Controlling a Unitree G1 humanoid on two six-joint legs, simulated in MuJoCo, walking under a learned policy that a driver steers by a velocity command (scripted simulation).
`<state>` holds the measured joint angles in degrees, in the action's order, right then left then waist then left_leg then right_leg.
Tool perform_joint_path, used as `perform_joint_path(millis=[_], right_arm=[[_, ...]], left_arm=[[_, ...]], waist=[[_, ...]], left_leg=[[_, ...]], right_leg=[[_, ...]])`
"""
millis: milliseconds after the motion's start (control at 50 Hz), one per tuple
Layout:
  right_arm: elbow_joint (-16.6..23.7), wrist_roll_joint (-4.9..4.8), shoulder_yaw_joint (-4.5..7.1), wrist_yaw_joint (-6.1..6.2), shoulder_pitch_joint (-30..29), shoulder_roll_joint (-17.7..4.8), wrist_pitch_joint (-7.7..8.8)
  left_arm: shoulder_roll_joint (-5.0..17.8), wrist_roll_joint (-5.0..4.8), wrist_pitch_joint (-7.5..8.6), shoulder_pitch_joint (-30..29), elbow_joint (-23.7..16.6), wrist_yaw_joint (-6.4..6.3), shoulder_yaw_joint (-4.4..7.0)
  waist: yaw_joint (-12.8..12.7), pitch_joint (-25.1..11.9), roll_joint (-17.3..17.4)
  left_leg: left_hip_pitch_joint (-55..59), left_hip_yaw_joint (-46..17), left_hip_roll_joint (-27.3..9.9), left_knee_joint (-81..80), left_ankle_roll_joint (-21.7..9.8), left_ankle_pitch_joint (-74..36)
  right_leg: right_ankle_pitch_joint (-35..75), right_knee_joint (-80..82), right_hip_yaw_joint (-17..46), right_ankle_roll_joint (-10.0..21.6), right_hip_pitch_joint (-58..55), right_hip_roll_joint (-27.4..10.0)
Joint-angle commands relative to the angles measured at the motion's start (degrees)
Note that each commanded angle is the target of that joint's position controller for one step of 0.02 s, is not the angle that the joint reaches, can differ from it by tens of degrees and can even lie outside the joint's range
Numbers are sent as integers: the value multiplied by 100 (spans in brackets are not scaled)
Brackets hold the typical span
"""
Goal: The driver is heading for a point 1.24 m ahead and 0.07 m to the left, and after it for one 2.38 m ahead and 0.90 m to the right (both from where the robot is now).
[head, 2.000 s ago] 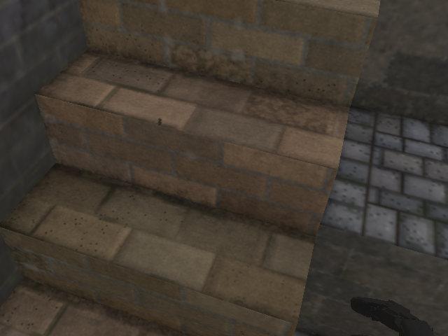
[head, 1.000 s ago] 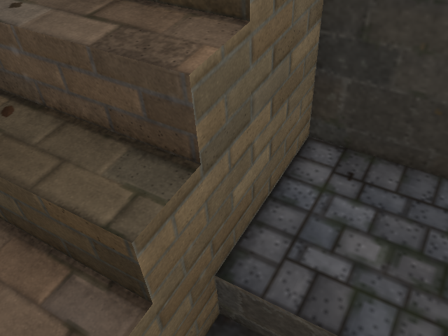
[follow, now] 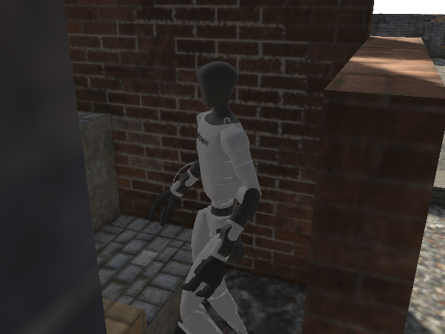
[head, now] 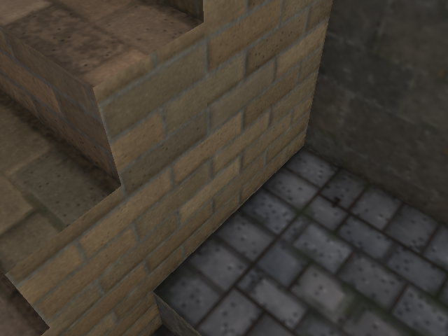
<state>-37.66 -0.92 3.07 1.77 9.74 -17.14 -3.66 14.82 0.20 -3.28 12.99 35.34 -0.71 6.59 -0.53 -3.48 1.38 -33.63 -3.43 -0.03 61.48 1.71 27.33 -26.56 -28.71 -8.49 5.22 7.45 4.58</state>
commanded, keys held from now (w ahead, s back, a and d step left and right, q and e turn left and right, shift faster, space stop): w+q+shift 0.28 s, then w+shift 0.02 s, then w+e+shift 0.38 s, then e+shift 0.32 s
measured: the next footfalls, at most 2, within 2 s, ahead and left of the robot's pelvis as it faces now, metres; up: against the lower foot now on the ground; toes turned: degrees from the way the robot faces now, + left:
left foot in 0.18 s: +0.04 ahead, +0.12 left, +0.00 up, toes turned +5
right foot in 0.48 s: +0.15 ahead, -0.11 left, +0.00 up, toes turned +20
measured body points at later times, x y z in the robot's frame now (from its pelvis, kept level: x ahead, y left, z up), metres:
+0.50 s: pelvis +0.08 -0.01 +0.01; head +0.10 -0.01 +0.46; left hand +0.21 +0.27 -0.06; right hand +0.29 -0.21 -0.09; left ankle +0.00 +0.12 -0.72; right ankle +0.11 -0.12 -0.72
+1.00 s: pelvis +0.08 +0.05 +0.01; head +0.12 +0.06 +0.46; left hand +0.27 +0.33 -0.08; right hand +0.21 -0.22 -0.08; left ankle +0.08 +0.14 -0.72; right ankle +0.03 -0.10 -0.61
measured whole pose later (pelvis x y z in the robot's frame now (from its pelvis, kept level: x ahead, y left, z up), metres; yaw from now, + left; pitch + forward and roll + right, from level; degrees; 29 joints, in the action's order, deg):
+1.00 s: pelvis +0.08 +0.05 +0.01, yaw -5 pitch +2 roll +1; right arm -38.8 1.6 2.1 1.7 7.9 -12.1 -2.4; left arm 20.7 -3.4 -2.2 12.0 31.9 -1.5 7.2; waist 0.7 2.8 -4.0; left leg -16.0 0.6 3.3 30.2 -2.8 16.1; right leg -33.0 -77.2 9.8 -7.2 34.2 4.5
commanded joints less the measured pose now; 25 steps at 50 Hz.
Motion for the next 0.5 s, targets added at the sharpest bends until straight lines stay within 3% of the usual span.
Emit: perform_joint_path(millis=[20, 40, 60, 80, 120, 140, 160, 180, 200, 220, 240, 260, 280, 300, 320, 340, 360, 380, 400, 420, 440, 460, 480, 500], right_arm=[[745, -24, -111, -36, -500, -93, 32], [757, -37, -96, -83, -476, -165, 57], [777, -1, -128, -70, -464, -85, 102], [683, 8, -94, -30, -354, -210, 111], [472, -49, -6, 29, 92, -317, 87], [250, -101, 149, 58, 753, -553, 255], [19, -93, 263, 116, 1458, -633, 405], [2, -36, 337, 111, 1695, -829, 577], [228, 224, 449, 51, 1415, -1553, 691], [292, 322, 514, -37, 1298, -1575, 825], [514, 174, 552, -42, 411, -1416, 861], [619, -92, 475, -19, -130, -1101, 756], [708, -241, 383, -38, -333, -902, 614], [731, -273, 339, -44, -409, -842, 527], [680, -228, 333, -2, -341, -793, 476], [673, -181, 308, 39, -281, -740, 440], [709, -132, 265, 78, -321, -674, 384], [697, -32, 223, 53, -114, -599, 328], [620, 85, 74, -7, 100, -260, 294], [392, 37, -85, -147, 266, 86, 280], [253, 32, -198, -239, 621, 453, 269], [306, 138, -171, -206, 353, 316, 315], [356, 304, -68, -145, 509, 104, 414], [426, 384, 3, -107, 934, -1, 505]], left_arm=[[1023, -9, 50, -742, -594, -104, 236], [1130, 10, 40, -808, -638, -124, 265], [1249, 166, 6, -809, -646, -120, 293], [1238, 101, -28, -927, -686, -164, 289], [1161, 18, 8, -1046, -694, -149, 271], [1107, -32, 116, -1158, -569, -170, 264], [919, -51, 216, -1591, -666, -138, 175], [397, 130, 299, -1701, -860, -90, 60], [134, 238, 452, -1665, -1156, -137, -55], [244, 36, 600, -1031, -1155, -104, -122], [711, -186, 678, -1002, -1359, -160, -34], [889, -93, 694, -1253, -1386, -185, -8], [873, -2, 580, -1366, -1384, -162, 5], [813, -8, 459, -1307, -1303, -117, 7], [610, -22, 385, -1159, -1131, -112, -56], [389, -17, 359, -1052, -1000, -85, -158], [132, -23, 371, -865, -845, -33, -255], [17, -47, 409, -805, -763, 41, -321], [-192, -52, 390, -725, -648, 112, -412], [-548, -159, 415, -369, -706, 149, -494], [-739, 1, 496, -676, -666, 163, -560], [-289, -36, 577, -1218, -699, 195, -461], [224, -73, 614, -1364, -893, 167, -359], [760, 57, 645, -1415, -933, 147, -210]], waist=[[229, 216, -716], [269, 33, -754], [310, -316, -853], [335, -393, -879], [505, -621, -912], [806, -612, -880], [1259, -594, -96], [1073, -81, 1092], [648, -484, 1549], [539, -1599, 808], [134, -1275, 703], [-18, -602, 187], [-116, -452, -81], [-197, -259, -359], [-214, -71, -442], [-131, -191, -428], [-75, -445, -69], [70, -643, 349], [128, -776, 535], [-135, -674, 1002], [128, -238, 684], [274, 393, 338], [483, 514, 172], [833, 270, -927]], left_leg=[[-818, 351, -302, 32, 156, -39], [-331, 482, -189, -316, 112, -13], [22, 585, -89, -728, 47, 124], [224, 731, 1, -1033, -48, -7], [884, 701, 164, -1849, -298, -172], [1586, 829, 401, -2525, -581, -1107], [2659, 447, 450, -3721, -955, -2279], [3555, -626, 147, -4110, -1241, -4116], [4236, -2285, -946, -3128, -2038, -7966], [4499, -3112, -1606, -3434, -2720, -7892], [4226, -3378, -1562, -3780, -2668, -6170], [3750, -3018, -1222, -4032, -2277, -4968], [3348, -2851, -1081, -4041, -2032, -4642], [2881, -2509, -973, -4029, -1846, -4535], [2492, -2151, -910, -3872, -1732, -4627], [2084, -1646, -653, -3619, -1506, -4529], [1584, -1131, -388, -3384, -1267, -4332], [1416, -1210, -475, -3387, -1193, -4149], [1226, -1256, -605, -3480, -1128, -3656], [1329, -1438, -658, -3869, -987, -2539], [1671, -1360, -395, -4153, -773, -1244], [1397, -1091, -167, -3661, -660, -1110], [1309, -882, 72, -3019, -398, -681], [1209, -719, 1, -2684, -100, -360]], right_leg=[[7675, 501, 637, 235, -519, -1935], [8140, 432, 325, 93, -396, -1741], [8647, 198, 207, 128, -542, -1732], [8915, 44, 71, 111, -539, -1710], [8179, -385, -103, -23, -407, -1715], [7867, -1117, -251, -135, -196, -1336], [5426, -2391, -183, -386, 737, -960], [65, -3820, 80, -681, 2526, -368], [-1387, -6237, 806, -1046, 3709, 207], [-1231, -6772, 1993, -1105, 3596, 122], [-754, -6281, 2410, -1080, 3822, -90], [-284, -5488, 2272, -1021, 3954, -283], [-64, -4871, 2217, -972, 3720, -397], [-12, -4115, 1950, -969, 3368, -435], [104, -3471, 1631, -991, 3057, -446], [390, -2815, 1376, -978, 2404, -487], [672, -2420, 998, -996, 1498, -416], [1067, -2338, 701, -994, 990, -356], [1335, -2243, 536, -1057, 485, -358], [515, -854, 935, -843, 168, -653], [667, 201, 823, -785, 252, -455], [1585, 433, 910, -774, 407, -408], [2841, 651, 1942, -588, 528, -891], [4999, 613, 2916, -165, 537, -1769]])
Velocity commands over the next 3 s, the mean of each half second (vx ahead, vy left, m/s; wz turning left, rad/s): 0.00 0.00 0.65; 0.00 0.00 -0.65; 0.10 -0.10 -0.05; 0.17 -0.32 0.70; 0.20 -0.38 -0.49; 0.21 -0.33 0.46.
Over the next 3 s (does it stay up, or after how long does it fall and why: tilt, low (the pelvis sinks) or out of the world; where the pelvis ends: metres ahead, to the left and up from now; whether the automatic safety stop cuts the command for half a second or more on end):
stays up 0.40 -0.37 0.21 its command is cut before an obstacle from the start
